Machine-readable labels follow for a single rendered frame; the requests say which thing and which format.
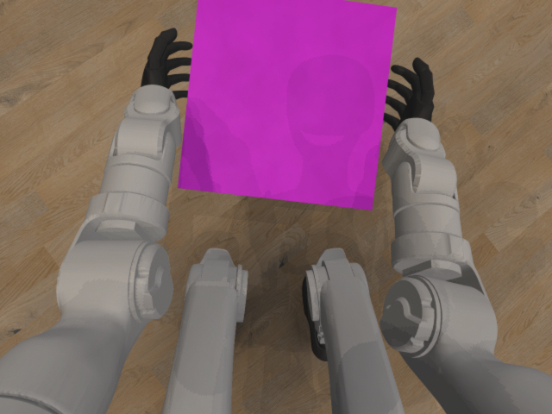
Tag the right robot hand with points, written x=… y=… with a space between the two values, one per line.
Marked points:
x=419 y=99

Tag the carton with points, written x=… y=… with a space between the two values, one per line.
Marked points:
x=286 y=100

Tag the left robot hand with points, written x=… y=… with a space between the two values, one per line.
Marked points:
x=158 y=66

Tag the robot right forearm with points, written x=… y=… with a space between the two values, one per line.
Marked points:
x=428 y=239

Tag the right robot foot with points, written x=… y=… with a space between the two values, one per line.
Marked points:
x=318 y=349

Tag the robot right upper arm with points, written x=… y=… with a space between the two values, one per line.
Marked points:
x=446 y=333

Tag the left robot thigh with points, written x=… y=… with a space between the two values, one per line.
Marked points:
x=201 y=377

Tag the robot left upper arm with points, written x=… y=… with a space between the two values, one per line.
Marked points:
x=108 y=291

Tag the robot left forearm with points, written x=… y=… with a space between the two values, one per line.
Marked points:
x=131 y=204

